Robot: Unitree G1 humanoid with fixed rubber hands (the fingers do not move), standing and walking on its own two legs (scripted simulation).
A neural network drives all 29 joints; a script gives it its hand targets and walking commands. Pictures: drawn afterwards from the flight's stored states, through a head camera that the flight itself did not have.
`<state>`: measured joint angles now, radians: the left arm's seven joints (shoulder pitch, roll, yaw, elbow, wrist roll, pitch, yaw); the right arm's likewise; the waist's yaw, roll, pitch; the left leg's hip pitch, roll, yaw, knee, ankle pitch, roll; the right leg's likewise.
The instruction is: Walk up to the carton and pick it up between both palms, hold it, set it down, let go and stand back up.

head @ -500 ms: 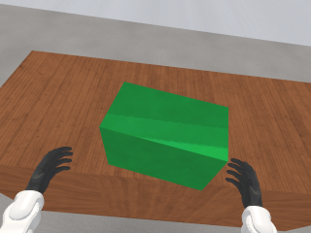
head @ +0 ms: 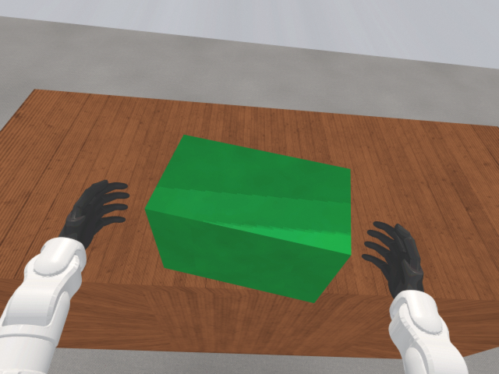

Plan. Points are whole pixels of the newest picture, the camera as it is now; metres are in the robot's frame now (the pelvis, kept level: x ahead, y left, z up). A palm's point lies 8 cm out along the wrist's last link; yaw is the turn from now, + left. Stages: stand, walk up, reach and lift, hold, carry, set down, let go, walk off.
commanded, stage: reach and lift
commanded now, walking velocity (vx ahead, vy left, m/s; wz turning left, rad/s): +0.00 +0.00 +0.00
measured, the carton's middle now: (251, 221) +0.37 +0.01 -0.02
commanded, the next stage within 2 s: none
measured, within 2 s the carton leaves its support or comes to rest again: neither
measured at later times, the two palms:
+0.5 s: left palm (87, 171) +0.37 +0.26 +0.12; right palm (405, 223) +0.30 -0.21 +0.11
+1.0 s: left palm (90, 171) +0.39 +0.27 +0.09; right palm (397, 219) +0.32 -0.21 +0.09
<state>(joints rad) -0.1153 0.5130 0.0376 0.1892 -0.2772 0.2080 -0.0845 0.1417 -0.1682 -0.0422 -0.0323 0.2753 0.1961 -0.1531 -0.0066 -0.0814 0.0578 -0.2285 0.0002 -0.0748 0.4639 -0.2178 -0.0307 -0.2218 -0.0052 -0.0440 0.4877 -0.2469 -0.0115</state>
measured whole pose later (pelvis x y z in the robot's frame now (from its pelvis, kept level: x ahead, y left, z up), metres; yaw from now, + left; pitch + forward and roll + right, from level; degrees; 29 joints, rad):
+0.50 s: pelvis +0.00 +0.01 +0.00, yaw +0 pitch +0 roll +0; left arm -0.44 0.53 0.07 0.30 -0.28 0.38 -0.09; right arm -0.20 -0.18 -0.11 0.01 0.29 0.39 -0.17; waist -0.04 -0.08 0.06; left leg -0.24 0.00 -0.07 0.43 -0.19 -0.03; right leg -0.22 -0.01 -0.04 0.44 -0.21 -0.01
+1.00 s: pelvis +0.00 +0.01 +0.00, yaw +0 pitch +1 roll +0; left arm -0.51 0.53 0.07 0.53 -0.28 0.28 -0.09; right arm -0.29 -0.19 -0.10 0.27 0.30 0.23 -0.14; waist -0.06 -0.08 0.06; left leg -0.25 0.00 -0.07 0.43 -0.20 -0.03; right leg -0.22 -0.01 -0.04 0.42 -0.21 0.00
